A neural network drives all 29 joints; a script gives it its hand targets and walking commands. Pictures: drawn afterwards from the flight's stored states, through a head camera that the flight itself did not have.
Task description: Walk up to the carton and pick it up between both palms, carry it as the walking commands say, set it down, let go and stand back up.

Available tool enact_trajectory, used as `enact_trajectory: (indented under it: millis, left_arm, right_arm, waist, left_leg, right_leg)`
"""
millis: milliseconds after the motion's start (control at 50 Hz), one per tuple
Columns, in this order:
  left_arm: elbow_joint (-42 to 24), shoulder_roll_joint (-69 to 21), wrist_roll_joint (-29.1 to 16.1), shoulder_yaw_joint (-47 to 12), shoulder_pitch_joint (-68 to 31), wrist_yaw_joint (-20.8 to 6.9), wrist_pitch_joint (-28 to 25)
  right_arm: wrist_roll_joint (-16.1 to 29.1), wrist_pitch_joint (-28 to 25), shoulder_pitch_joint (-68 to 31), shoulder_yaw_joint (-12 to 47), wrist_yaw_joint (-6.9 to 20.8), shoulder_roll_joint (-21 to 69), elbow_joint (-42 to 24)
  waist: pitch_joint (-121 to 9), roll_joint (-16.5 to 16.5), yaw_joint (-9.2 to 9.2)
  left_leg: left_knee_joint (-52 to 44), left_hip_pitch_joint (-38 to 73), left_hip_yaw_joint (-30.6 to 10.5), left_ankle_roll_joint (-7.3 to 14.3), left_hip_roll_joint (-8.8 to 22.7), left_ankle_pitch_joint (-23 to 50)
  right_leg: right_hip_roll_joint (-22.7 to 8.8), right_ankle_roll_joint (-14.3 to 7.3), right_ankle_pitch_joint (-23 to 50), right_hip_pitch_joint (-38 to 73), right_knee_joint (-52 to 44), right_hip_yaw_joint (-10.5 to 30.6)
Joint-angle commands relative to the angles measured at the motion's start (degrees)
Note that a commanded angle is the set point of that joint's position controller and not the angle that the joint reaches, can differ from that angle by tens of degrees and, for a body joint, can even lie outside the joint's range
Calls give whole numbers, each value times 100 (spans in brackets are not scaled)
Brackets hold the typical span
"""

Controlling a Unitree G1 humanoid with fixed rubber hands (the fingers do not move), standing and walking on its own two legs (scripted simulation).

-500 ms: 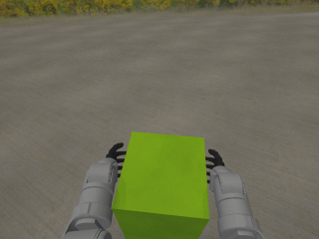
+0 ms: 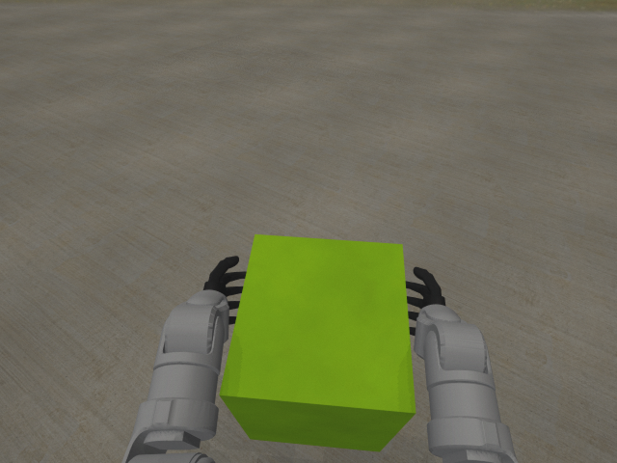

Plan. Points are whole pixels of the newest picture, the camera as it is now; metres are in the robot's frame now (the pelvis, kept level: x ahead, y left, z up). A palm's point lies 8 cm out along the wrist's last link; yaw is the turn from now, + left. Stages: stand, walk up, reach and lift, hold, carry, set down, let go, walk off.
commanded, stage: carry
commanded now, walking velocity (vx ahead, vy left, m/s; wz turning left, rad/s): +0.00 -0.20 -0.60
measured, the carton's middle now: (320, 349) +0.30 +0.00 +0.00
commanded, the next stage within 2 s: none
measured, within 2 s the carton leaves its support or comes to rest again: neither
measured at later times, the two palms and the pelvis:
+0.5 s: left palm (286, 317) +0.29 +0.05 +0.08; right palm (519, 340) +0.26 -0.24 +0.08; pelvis +0.00 -0.07 -0.01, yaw -2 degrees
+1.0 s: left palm (282, 376) +0.21 +0.05 +0.08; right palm (519, 353) +0.25 -0.24 +0.07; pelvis -0.04 -0.13 -0.01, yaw +9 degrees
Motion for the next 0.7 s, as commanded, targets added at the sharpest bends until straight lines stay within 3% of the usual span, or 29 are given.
enact_trajectory:
  millis: [0,40,60,80,100,140,160,180,200,220,240,260,300,320,380,400,420,440,460,480,500,520,540,560,580,600,620,660,680]
  left_arm:
    - [-2533,-6314,-2167,-3693,-3202,-747,171]
    - [-2905,-6301,-2297,-3943,-2858,-545,552]
    - [-3153,-6351,-2385,-4006,-2829,-439,677]
    - [-3367,-6217,-2399,-4057,-2666,-378,833]
    - [-3228,-6120,-2298,-3766,-2083,-279,1007]
    - [-3485,-5965,-2366,-3766,-1691,-131,1287]
    - [-3648,-5832,-2391,-3756,-1527,-72,1407]
    - [-3542,-5741,-2342,-3632,-1354,-18,1510]
    - [-3844,-5832,-2460,-3712,-1589,6,1577]
    - [-3832,-5591,-2400,-3537,-1307,69,1673]
    - [-4107,-5507,-2455,-3531,-1430,107,1690]
    - [-4240,-5744,-2557,-3629,-1655,141,1676]
    - [-4505,-5755,-2403,-3497,-1315,233,1686]
    - [-4649,-5713,-2349,-3521,-1410,269,1668]
    - [-4790,-5884,-2384,-3501,-1315,360,1613]
    - [-4716,-5877,-2385,-3547,-1222,388,1600]
    - [-4459,-5825,-2352,-3512,-800,430,1639]
    - [-4695,-5770,-2430,-3673,-1086,450,1672]
    - [-4797,-5833,-2431,-3766,-1131,428,1693]
    - [-4681,-5639,-2318,-3750,-1003,421,1741]
    - [-4746,-5670,-2354,-3764,-1221,406,1714]
    - [-4671,-5536,-2399,-3710,-1080,400,1750]
    - [-4645,-5555,-2457,-3717,-925,342,1759]
    - [-4561,-5548,-2429,-3708,-683,343,1766]
    - [-4599,-5654,-2404,-3666,-738,349,1744]
    - [-4753,-5503,-2359,-3659,-810,340,1683]
    - [-4459,-5530,-2342,-3581,-705,332,1729]
    - [-4275,-5389,-2180,-3382,-457,318,1811]
    - [-4219,-5364,-2148,-3295,-472,284,1821]
  right_arm:
    - [2452,336,-4382,4511,1479,5639,-2268]
    - [2467,674,-3784,4459,1310,5463,-2639]
    - [2532,775,-3790,4490,1233,5375,-3053]
    - [2426,936,-3442,4380,1153,5258,-3131]
    - [2485,1112,-3112,4433,1068,5279,-3157]
    - [2370,1374,-2680,4245,913,5019,-3426]
    - [2356,1519,-2334,4215,838,5062,-3286]
    - [2297,1623,-2136,4042,761,4849,-3337]
    - [2399,1689,-2050,4127,698,5081,-3356]
    - [2472,1769,-2294,4154,643,4886,-3581]
    - [2496,1845,-2171,4232,613,4970,-3730]
    - [2684,1867,-2571,4480,620,5166,-3935]
    - [2936,1892,-2683,4654,645,5241,-4215]
    - [2974,1899,-2752,4659,669,5159,-4306]
    - [3140,1872,-2887,4765,652,5263,-4618]
    - [3087,1869,-2826,4726,629,5213,-4646]
    - [2987,1868,-2630,4550,594,5014,-4645]
    - [2842,1892,-2116,4341,609,5019,-4226]
    - [2896,1801,-2243,4431,611,5126,-4339]
    - [2769,1848,-1876,4361,599,4939,-4157]
    - [2788,1823,-2135,4437,603,4994,-4261]
    - [2661,1889,-1697,4322,562,4924,-3947]
    - [2654,1856,-1782,4358,553,4861,-4190]
    - [2635,1838,-1708,4364,529,4759,-4241]
    - [2718,1837,-1898,4474,514,4834,-4465]
    - [2759,1849,-1835,4577,553,4903,-4512]
    - [2728,1904,-2003,4596,554,4787,-4515]
    - [2745,1990,-2074,4690,566,4765,-4247]
    - [2730,1988,-2252,4665,570,4696,-4311]
  waist:
    - [-2013,757,-298]
    - [-2069,1543,-279]
    - [-1943,1648,-252]
    - [-1991,1721,-328]
    - [-2028,1408,-303]
    - [-2114,1772,-312]
    - [-2248,1905,-279]
    - [-2559,1391,-228]
    - [-2552,1080,-219]
    - [-2414,213,-179]
    - [-2304,-1366,-206]
    - [-2354,-1642,-192]
    - [-2417,-1030,-178]
    - [-2283,-815,-184]
    - [-2574,-858,-250]
    - [-2723,-742,-281]
    - [-2998,-407,-312]
    - [-2829,950,-311]
    - [-2644,1924,-245]
    - [-2436,1922,-280]
    - [-2240,1409,-294]
    - [-2149,1480,-269]
    - [-2184,1123,-236]
    - [-2260,1119,-200]
    - [-2309,521,-213]
    - [-2330,-528,-180]
    - [-2235,-1506,-158]
    - [-1885,-798,-142]
    - [-1726,-584,-158]
  left_leg:
    - [-1412,964,-2001,1254,2333,2305]
    - [-1132,819,-889,759,1773,3214]
    - [-1121,683,-659,672,1593,2923]
    - [-1152,473,-646,622,1646,2732]
    - [-888,549,-571,688,1694,2992]
    - [-645,1024,-554,713,1758,3631]
    - [-346,881,-347,539,1756,3770]
    - [182,813,-163,418,1480,3753]
    - [560,296,-17,245,1223,3024]
    - [1306,-829,46,-40,968,1231]
    - [2261,-2560,830,-363,74,-1686]
    - [2374,-2597,379,-244,261,-2273]
    - [2329,-2483,465,-189,291,-1856]
    - [2025,-2070,544,-138,321,-1560]
    - [61,-950,751,50,33,-415]
    - [-859,-335,626,71,121,490]
    - [-947,479,-118,235,539,1310]
    - [-1038,1188,-1924,630,1677,3654]
    - [-1188,1246,-2660,1016,2118,4787]
    - [-1260,1139,-2673,1130,1979,4241]
    - [-1410,857,-2465,1088,1934,3546]
    - [-1173,514,-2025,958,1811,3337]
    - [-1122,-46,-1589,668,1438,2815]
    - [-661,-506,-1237,420,1124,2480]
    - [-160,-1066,-881,304,735,1698]
    - [694,-2046,-174,50,183,54]
    - [1865,-2427,337,-14,-116,-1731]
    - [2975,-2269,327,47,126,-1588]
    - [2824,-2216,452,99,171,-1322]
  right_leg:
    - [-389,302,-838,-1778,1865,-29]
    - [-411,324,-810,-1410,1291,-281]
    - [-309,339,-749,-1249,948,-447]
    - [-239,327,-610,-1049,696,-546]
    - [-265,304,-572,-999,377,-533]
    - [-186,296,-478,-1021,-244,-610]
    - [-271,209,-203,-626,-871,-529]
    - [-113,141,122,-115,-1620,-393]
    - [-128,50,511,507,-1966,-203]
    - [-837,-167,1664,1245,-2429,727]
    - [-2083,-673,4216,2091,-2187,2284]
    - [-2040,-1170,5463,2192,-1580,1981]
    - [-1727,-1126,5206,2219,-1302,1182]
    - [-1597,-1080,4510,1711,-1394,912]
    - [-1198,-851,3759,1366,-1171,287]
    - [-1044,-706,3724,1357,-958,46]
    - [-893,-440,3213,753,-677,-32]
    - [-461,-23,1358,-567,61,-317]
    - [-142,198,-1058,-963,78,-389]
    - [-242,214,-1280,-1004,175,-197]
    - [-192,201,-1164,-948,142,-298]
    - [-348,140,-581,-662,-396,-366]
    - [-188,100,-124,141,-1147,-513]
    - [-310,46,288,920,-1809,-471]
    - [-621,-81,728,1615,-2071,-44]
    - [-1652,-436,1904,2131,-2219,945]
    - [-2345,-898,2594,1992,-2163,1355]
    - [-2270,-1147,1417,1056,-2385,886]
    - [-2098,-1083,957,929,-2419,667]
